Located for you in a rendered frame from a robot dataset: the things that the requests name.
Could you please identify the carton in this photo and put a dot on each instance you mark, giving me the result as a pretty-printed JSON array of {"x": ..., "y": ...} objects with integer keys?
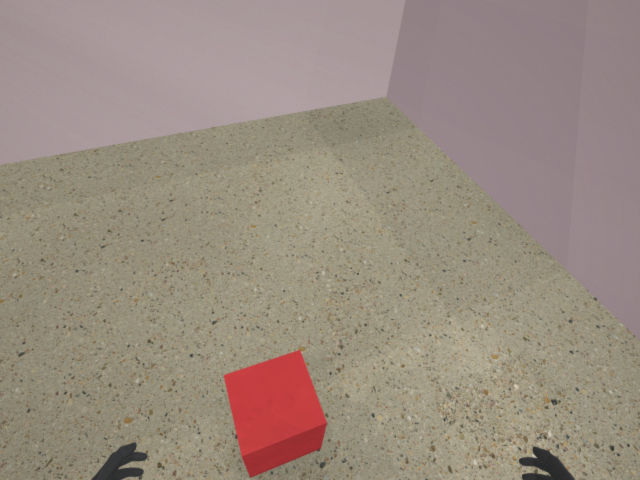
[{"x": 277, "y": 415}]

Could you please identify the robot right hand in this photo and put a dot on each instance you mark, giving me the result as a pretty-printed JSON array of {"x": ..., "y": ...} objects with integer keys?
[{"x": 546, "y": 462}]

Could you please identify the robot left hand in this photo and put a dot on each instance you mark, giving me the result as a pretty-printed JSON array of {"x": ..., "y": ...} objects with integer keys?
[{"x": 125, "y": 454}]

